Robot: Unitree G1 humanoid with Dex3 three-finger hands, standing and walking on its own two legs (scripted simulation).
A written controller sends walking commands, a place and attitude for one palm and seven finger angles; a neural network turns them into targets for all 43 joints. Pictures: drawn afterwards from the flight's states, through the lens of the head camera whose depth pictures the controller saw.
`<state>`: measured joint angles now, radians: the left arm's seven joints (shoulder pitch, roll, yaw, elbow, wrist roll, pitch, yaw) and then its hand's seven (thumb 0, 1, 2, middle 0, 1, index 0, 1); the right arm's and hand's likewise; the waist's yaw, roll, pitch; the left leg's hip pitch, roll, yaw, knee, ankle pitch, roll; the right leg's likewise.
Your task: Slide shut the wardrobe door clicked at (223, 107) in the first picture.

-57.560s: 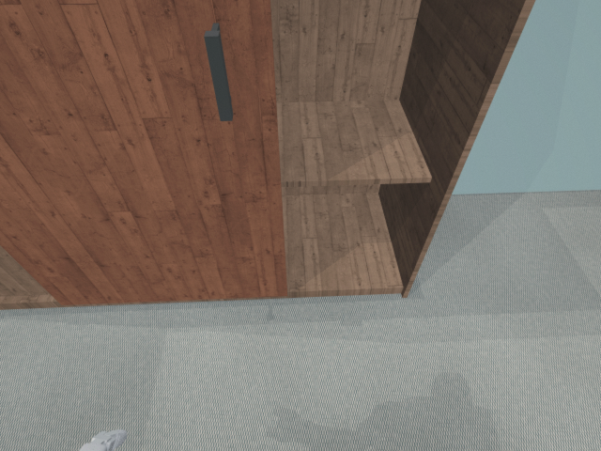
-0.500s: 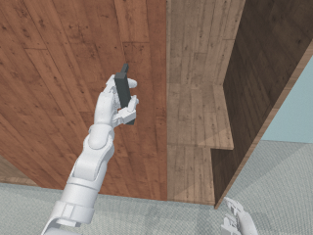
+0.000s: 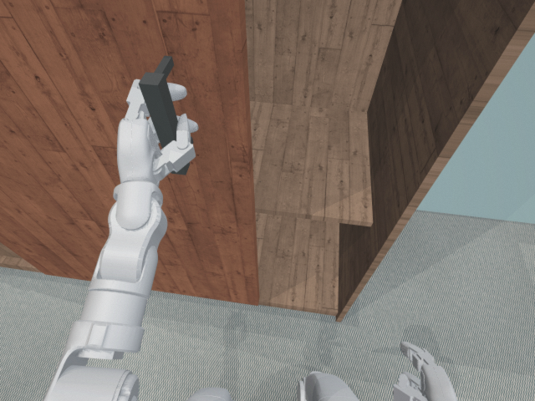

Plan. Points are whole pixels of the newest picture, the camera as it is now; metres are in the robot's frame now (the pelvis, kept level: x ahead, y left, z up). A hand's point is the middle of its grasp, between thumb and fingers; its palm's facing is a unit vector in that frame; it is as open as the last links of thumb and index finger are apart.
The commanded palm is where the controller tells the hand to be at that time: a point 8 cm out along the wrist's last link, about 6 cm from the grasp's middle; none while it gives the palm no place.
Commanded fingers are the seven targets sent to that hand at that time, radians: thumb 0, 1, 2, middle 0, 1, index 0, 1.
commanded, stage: step sideways, sliding the door along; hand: left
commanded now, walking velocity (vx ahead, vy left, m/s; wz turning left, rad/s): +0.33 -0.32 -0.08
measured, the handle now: (173, 119) +0.44 +0.18 +0.17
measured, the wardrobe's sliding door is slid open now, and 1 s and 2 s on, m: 0.28 0.10 0.00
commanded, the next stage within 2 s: none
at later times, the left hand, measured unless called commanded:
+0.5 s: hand (231, 148) +0.39 +0.09 +0.17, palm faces +0.33 -0.94 -0.03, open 6.5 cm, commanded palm +0.36 +0.06 +0.17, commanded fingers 0.00 0.90 0.90 -0.45 -1.40 -0.45 -1.40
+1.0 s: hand (330, 162) +0.38 -0.04 +0.17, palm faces +0.29 -0.96 -0.02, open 6.9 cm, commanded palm +0.34 -0.06 +0.17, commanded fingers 0.00 0.90 0.90 -0.45 -1.40 -0.45 -1.40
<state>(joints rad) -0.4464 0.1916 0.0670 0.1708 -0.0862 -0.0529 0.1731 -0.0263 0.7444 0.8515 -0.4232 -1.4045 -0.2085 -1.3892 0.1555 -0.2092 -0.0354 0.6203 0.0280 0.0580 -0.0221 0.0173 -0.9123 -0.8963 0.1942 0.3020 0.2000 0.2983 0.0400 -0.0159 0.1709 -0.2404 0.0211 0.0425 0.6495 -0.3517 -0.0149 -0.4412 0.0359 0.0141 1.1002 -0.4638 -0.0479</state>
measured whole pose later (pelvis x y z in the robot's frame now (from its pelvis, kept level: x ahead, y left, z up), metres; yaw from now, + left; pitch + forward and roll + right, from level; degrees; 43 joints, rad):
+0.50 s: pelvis +0.05 -0.11 +0.01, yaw +4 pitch -3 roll -2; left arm -0.30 0.16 0.07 -0.01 -0.09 -0.05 0.17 -0.01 0.75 0.83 -0.42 -1.40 -0.12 -1.35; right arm 0.08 -0.22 -0.08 0.57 0.03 0.00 0.03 0.02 -0.91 -0.90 0.19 0.30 0.20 0.30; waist 0.10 0.04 0.19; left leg -0.19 0.17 -0.01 0.57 -0.32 -0.11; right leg -0.38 0.01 -0.03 0.87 -0.41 0.00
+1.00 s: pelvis +0.06 -0.21 +0.00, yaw +1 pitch -4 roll -1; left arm -0.16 0.12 0.04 -0.20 -0.07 -0.07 0.18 -0.01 0.77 0.82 -0.39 -1.40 -0.07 -1.27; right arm 0.12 -0.18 -0.04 0.54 0.03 -0.04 0.07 0.02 -0.91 -0.90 0.20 0.30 0.20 0.30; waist 0.11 0.04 0.21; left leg -0.20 0.26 0.07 0.60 -0.31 -0.16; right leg -0.34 -0.01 -0.04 0.79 -0.38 0.01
